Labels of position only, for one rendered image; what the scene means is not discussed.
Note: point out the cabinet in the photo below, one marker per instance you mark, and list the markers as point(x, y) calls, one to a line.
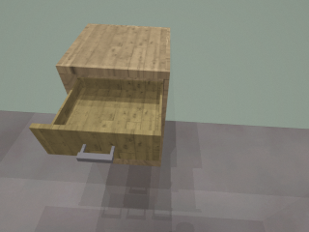
point(125, 52)

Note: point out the handle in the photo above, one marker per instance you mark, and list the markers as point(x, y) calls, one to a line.
point(95, 157)

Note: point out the drawer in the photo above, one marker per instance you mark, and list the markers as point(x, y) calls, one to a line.
point(106, 112)

